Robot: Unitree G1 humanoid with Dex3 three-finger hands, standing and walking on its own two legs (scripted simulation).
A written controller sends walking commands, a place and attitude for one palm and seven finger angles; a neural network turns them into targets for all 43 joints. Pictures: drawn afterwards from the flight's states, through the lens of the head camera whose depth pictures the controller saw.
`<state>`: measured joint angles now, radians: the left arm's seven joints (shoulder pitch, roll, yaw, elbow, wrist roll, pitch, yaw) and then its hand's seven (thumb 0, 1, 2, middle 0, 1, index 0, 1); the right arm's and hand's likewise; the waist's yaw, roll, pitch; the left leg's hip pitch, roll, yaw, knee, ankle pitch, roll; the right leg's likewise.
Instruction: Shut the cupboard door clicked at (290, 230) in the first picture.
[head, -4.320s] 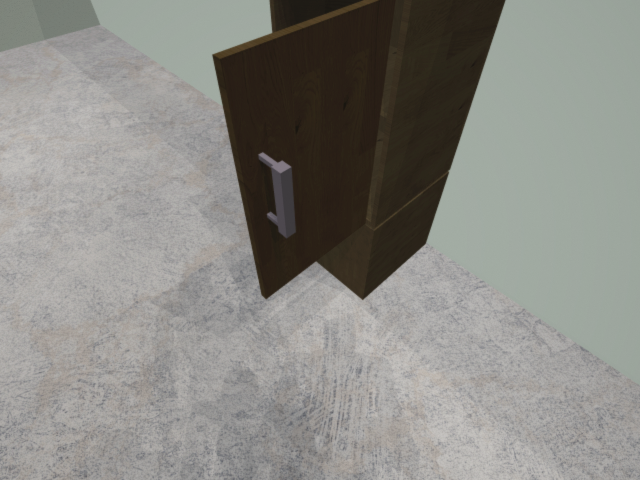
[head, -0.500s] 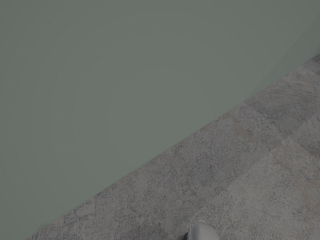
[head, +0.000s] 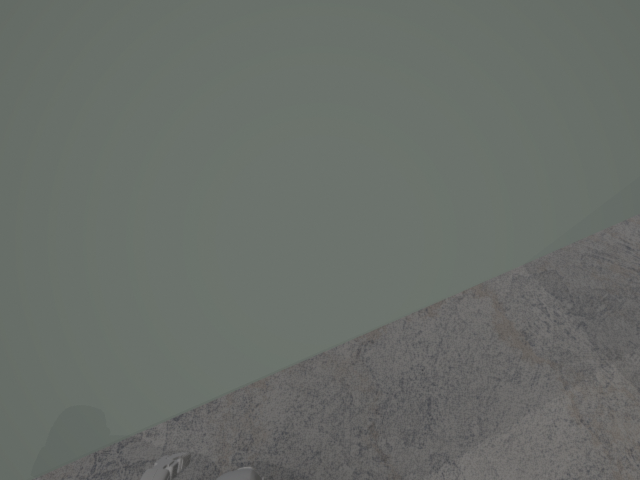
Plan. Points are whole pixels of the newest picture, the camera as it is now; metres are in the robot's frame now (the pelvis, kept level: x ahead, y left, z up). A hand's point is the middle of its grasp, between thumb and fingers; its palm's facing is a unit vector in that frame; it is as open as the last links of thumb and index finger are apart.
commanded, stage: turn to face it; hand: left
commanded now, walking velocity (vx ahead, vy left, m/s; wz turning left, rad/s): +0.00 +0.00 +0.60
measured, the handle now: out of the picture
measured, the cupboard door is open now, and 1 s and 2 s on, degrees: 90 90 90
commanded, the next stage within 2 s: none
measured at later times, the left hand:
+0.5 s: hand out of the picture +0.05 +0.14 -0.13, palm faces +0.28 -0.91 -0.31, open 7.4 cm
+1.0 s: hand out of the picture -0.05 +0.13 -0.15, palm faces +0.60 -0.74 -0.29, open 7.4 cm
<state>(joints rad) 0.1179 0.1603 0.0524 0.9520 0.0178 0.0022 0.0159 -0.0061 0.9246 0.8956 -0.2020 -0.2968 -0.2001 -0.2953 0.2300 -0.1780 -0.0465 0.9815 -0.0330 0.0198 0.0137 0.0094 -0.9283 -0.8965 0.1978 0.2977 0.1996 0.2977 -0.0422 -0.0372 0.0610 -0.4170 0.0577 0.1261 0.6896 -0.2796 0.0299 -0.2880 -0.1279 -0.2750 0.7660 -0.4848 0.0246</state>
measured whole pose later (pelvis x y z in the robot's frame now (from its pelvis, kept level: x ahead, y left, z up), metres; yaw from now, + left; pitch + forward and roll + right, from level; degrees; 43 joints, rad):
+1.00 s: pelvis +0.03 -0.10 +0.02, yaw +36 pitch +1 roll +1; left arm 0.17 0.26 0.08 0.91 0.02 0.06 0.01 0.01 0.91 0.90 -0.20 -0.30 -0.19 -0.29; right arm 0.11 -0.22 -0.04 0.90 -0.03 0.04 0.01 0.00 -0.90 -0.90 0.20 0.30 0.20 0.30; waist 0.03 -0.02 0.10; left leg -0.28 0.00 0.00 0.53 -0.26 -0.01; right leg -0.49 -0.10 -0.02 1.03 -0.43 0.08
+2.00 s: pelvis +0.09 -0.16 +0.01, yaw +73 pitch +1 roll +1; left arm 0.17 0.18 0.04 0.87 0.03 0.01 0.02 0.01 0.91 0.90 -0.20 -0.30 -0.20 -0.29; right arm 0.14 -0.27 -0.09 0.94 -0.02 0.08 0.02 0.00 -0.90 -0.90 0.20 0.30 0.20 0.30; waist -0.02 0.05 0.11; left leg -0.50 -0.02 -0.05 1.09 -0.46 -0.05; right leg -0.27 -0.07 -0.11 0.60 -0.34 -0.01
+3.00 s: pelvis +0.12 -0.15 +0.01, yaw +109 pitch +1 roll +1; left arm 0.25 0.22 0.06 0.94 0.02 0.02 0.01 0.01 0.91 0.90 -0.20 -0.30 -0.20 -0.30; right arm 0.10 -0.23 -0.05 0.94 -0.02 0.04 0.02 0.00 -0.91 -0.90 0.20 0.30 0.20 0.30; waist 0.02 -0.05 0.10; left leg -0.28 0.00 0.07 0.60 -0.28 0.00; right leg -0.28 -0.17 -0.23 0.70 -0.43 0.04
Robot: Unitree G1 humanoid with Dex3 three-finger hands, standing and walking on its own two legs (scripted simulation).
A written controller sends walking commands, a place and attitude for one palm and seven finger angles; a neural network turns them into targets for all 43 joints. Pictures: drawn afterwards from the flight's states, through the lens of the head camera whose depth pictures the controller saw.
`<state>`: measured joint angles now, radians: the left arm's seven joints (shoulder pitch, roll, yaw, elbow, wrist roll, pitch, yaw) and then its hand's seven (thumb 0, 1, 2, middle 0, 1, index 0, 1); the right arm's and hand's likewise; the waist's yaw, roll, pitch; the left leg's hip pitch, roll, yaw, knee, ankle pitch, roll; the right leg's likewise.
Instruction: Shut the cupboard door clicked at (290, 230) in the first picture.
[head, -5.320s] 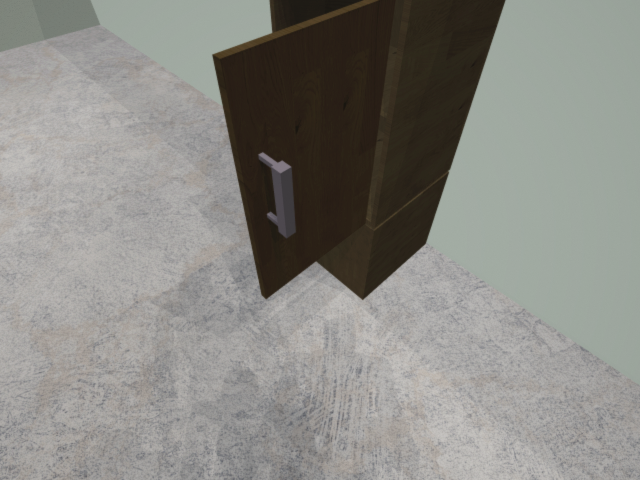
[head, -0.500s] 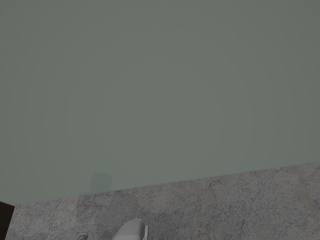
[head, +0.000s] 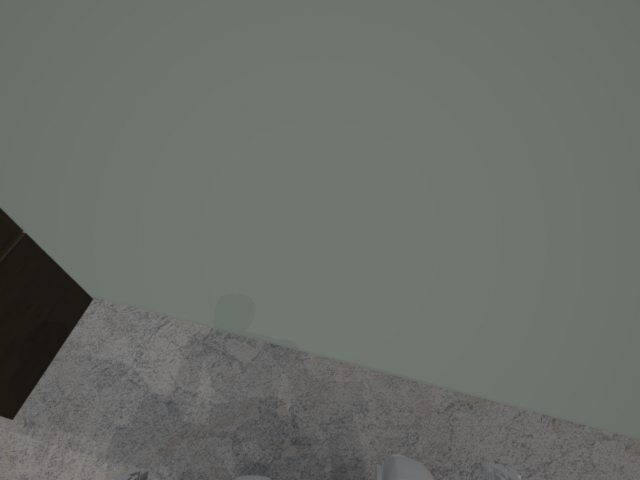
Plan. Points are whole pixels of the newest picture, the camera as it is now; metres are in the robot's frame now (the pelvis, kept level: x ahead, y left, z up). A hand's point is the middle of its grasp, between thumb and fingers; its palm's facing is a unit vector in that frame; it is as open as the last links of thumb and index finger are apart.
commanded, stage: turn to face it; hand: left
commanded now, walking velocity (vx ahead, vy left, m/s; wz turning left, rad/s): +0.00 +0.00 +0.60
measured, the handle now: out of the picture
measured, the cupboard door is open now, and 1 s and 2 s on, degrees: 90 90 90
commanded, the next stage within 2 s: none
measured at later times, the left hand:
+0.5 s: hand out of the picture +0.00 +0.16 -0.17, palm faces +0.36 -0.90 -0.24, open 7.3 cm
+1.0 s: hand out of the picture -0.02 +0.14 -0.15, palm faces +0.57 -0.76 -0.30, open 7.4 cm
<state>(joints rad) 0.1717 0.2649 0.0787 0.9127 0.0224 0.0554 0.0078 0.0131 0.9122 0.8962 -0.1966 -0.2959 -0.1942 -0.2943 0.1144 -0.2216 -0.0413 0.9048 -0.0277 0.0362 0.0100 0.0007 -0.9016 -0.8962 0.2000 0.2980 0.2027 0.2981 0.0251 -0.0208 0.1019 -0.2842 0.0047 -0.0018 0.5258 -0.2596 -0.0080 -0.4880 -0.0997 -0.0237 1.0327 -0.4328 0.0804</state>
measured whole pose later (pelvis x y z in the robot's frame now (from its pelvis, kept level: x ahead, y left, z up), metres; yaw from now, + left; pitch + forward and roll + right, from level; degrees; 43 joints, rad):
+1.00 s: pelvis +0.02 -0.08 +0.00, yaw +37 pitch +1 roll +1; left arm 0.17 0.18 0.04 0.87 0.03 0.01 0.02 0.01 0.91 0.90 -0.20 -0.30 -0.20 -0.29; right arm 0.14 -0.27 -0.09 0.94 -0.02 0.08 0.02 0.00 -0.90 -0.90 0.20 0.30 0.20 0.30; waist -0.02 0.05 0.11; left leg -0.50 -0.02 -0.05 1.09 -0.46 -0.05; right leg -0.27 -0.07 -0.11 0.60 -0.34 -0.01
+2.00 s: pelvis +0.04 -0.10 -0.01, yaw +73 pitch +1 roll +1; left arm 0.25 0.22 0.06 0.94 0.02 0.02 0.01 0.01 0.91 0.90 -0.20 -0.30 -0.20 -0.30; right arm 0.10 -0.23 -0.05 0.94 -0.02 0.04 0.02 0.00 -0.91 -0.90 0.20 0.30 0.20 0.30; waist 0.02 -0.05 0.10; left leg -0.28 0.00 0.07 0.60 -0.28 0.00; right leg -0.28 -0.17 -0.23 0.70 -0.43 0.04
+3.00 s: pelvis +0.00 +0.07 +0.01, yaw +82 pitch +0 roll +2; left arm 0.24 0.18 0.06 1.05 0.03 -0.01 -0.01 0.01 0.91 0.90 -0.19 -0.30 -0.19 -0.29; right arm 0.22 -0.17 -0.04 1.03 -0.03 -0.07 -0.02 -0.02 -0.94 -0.90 0.20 0.30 0.20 0.30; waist 0.02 -0.03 0.06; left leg -0.21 0.01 0.18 0.43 -0.22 0.03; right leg -0.52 -0.12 -0.10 1.02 -0.33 0.00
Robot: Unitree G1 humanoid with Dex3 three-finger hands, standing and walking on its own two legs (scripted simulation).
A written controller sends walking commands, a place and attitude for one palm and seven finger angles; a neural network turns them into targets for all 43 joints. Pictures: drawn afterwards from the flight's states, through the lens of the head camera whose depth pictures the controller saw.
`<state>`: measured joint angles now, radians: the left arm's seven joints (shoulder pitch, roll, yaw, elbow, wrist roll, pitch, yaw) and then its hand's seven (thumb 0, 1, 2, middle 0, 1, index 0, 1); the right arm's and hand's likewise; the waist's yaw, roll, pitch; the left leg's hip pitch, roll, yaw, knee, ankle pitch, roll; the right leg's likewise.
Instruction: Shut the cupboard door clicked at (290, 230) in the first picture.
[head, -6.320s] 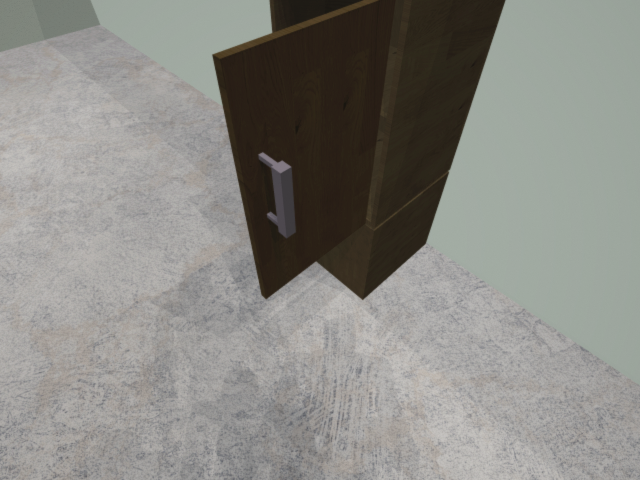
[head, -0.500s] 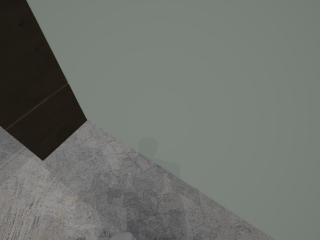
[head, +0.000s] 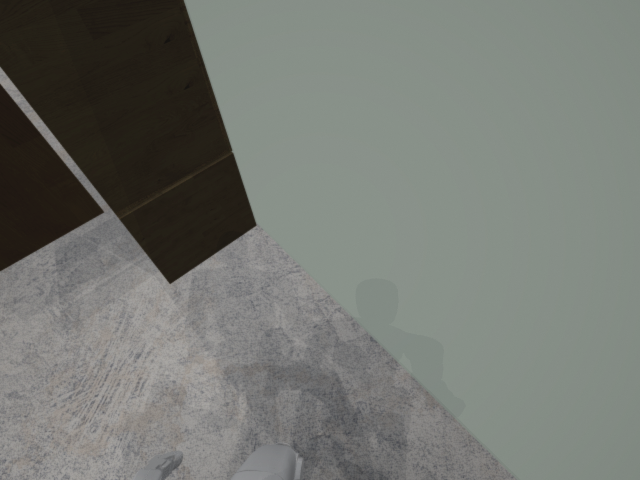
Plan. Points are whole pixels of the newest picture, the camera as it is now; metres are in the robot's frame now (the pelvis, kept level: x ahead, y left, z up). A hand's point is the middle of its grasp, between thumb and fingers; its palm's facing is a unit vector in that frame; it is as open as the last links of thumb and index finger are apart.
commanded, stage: turn to face it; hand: left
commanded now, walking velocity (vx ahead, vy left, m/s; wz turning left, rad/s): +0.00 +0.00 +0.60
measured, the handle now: out of the picture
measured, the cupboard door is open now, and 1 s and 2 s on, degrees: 90 90 90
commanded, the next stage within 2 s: take the last steps up to it in 1.08 s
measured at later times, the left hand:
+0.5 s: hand out of the picture +0.02 +0.24 -0.16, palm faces +0.33 -0.90 -0.28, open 7.4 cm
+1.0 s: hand out of the picture -0.08 +0.16 -0.18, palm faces +0.62 -0.76 -0.21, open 7.4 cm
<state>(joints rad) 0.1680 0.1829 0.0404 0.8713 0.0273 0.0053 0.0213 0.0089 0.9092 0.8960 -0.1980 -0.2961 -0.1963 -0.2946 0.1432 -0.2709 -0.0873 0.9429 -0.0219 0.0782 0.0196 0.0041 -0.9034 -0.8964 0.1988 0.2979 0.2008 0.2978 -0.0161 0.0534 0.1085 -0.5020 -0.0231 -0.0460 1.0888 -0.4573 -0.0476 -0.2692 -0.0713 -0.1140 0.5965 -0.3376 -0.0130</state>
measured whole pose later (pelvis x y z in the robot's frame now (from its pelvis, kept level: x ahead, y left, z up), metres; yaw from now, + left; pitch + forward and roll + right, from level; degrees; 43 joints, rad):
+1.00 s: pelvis +0.01 -0.02 -0.01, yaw +36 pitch +1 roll +1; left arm 0.25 0.22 0.06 0.94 0.02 0.02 0.01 0.01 0.91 0.90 -0.20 -0.30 -0.20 -0.30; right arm 0.10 -0.23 -0.05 0.94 -0.02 0.04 0.02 0.00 -0.91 -0.90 0.20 0.30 0.20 0.30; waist 0.02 -0.05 0.10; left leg -0.28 0.00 0.07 0.60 -0.28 0.00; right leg -0.28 -0.17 -0.23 0.70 -0.43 0.04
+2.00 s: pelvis +0.08 +0.14 +0.01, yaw +45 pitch +0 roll +2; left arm 0.24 0.18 0.06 1.05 0.03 -0.01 -0.01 0.01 0.91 0.90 -0.19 -0.30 -0.19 -0.29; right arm 0.22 -0.17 -0.04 1.03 -0.03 -0.07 -0.02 -0.02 -0.94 -0.90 0.20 0.30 0.20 0.30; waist 0.02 -0.03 0.06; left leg -0.21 0.01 0.18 0.43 -0.22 0.03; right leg -0.52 -0.12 -0.10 1.02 -0.33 0.00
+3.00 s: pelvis +0.31 +0.41 +0.00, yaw +43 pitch +0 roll +2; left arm 0.19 0.20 0.05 1.03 0.03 -0.03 0.01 0.02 0.94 0.90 -0.19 -0.30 -0.19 -0.29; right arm 0.28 -0.16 -0.02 1.09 -0.03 -0.03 -0.02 -0.01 -0.92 -0.90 0.20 0.30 0.20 0.30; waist 0.00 -0.03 0.03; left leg -0.20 0.00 0.18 0.48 -0.28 0.03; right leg -0.34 -0.09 -0.07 0.58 -0.20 0.00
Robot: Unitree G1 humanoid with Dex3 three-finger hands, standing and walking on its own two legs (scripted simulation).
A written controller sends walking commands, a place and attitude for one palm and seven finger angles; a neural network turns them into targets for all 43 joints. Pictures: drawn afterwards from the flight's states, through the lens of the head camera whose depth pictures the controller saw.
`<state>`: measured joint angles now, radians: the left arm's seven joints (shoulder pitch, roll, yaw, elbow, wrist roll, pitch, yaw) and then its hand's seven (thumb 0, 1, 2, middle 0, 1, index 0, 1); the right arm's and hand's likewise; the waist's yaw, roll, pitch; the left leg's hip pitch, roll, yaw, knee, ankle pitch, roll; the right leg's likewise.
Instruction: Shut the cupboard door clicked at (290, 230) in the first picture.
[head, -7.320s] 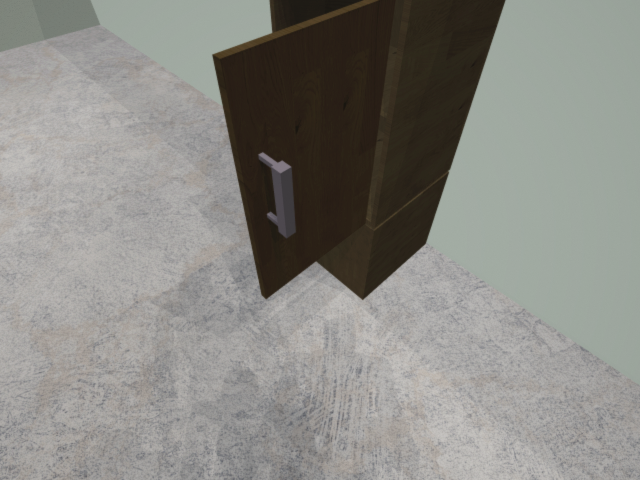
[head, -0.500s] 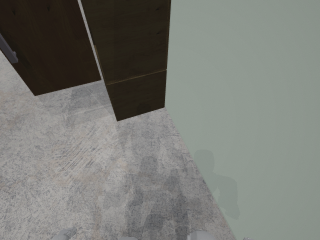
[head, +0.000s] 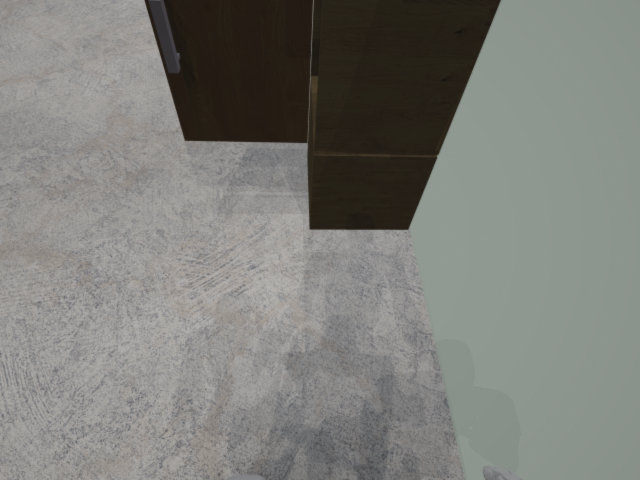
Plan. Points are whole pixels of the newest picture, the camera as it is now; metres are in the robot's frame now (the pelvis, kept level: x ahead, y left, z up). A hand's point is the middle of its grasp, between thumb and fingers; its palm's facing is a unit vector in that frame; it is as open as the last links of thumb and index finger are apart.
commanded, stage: turn to face it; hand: left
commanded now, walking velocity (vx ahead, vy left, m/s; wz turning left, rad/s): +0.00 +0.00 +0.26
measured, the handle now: (167, 31) +0.97 +0.43 +0.01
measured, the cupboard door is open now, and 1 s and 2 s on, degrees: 90 90 90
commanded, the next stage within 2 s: take the last steps up to it in 0.08 s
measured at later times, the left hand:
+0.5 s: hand out of the picture +0.02 +0.17 -0.14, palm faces +0.18 -0.96 -0.23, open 7.4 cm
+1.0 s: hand (125, 457) +0.15 +0.28 -0.16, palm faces +0.21 -0.96 -0.20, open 7.4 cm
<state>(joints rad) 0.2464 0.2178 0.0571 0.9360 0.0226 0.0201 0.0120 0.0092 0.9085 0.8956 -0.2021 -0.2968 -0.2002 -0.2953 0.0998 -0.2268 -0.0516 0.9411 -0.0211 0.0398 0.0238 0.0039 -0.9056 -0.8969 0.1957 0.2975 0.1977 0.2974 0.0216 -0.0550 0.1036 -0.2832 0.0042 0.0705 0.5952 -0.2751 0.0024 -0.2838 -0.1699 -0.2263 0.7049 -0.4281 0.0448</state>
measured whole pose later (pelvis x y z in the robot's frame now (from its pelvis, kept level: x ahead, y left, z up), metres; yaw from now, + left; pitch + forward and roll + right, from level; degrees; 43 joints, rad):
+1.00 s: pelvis +0.15 +0.09 +0.02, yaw +9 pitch +0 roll +2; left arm 0.24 0.18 0.06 1.05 0.03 -0.01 -0.01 0.01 0.91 0.90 -0.19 -0.30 -0.19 -0.29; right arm 0.22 -0.17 -0.04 1.03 -0.03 -0.07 -0.02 -0.02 -0.94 -0.90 0.20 0.30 0.20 0.30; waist 0.02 -0.03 0.06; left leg -0.21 0.01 0.18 0.43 -0.22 0.03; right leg -0.52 -0.12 -0.10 1.02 -0.33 0.00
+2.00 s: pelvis +0.50 +0.17 +0.01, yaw +7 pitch +0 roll +2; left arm 0.19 0.20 0.05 1.03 0.03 -0.03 0.01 0.02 0.94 0.90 -0.19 -0.30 -0.19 -0.29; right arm 0.28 -0.16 -0.02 1.09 -0.03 -0.03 -0.02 -0.01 -0.92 -0.90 0.20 0.30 0.20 0.30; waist 0.00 -0.03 0.03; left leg -0.20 0.00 0.18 0.48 -0.28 0.03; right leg -0.34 -0.09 -0.07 0.58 -0.20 0.00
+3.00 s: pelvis +0.51 +0.14 +0.02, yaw +8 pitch +0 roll +1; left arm 0.23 0.17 -0.01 1.07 0.01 -0.02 0.02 0.01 0.91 0.90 -0.20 -0.30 -0.20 -0.29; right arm 0.27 -0.20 0.01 1.09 -0.02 -0.01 -0.01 0.00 -0.91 -0.90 0.20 0.30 0.20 0.30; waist -0.01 0.03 0.04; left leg -0.15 0.04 0.10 0.40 -0.24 -0.03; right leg -0.20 0.01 -0.06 0.47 -0.27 -0.05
